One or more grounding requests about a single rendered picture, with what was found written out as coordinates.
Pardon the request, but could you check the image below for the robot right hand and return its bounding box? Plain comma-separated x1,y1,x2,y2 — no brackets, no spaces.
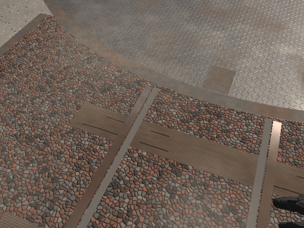
273,195,304,228

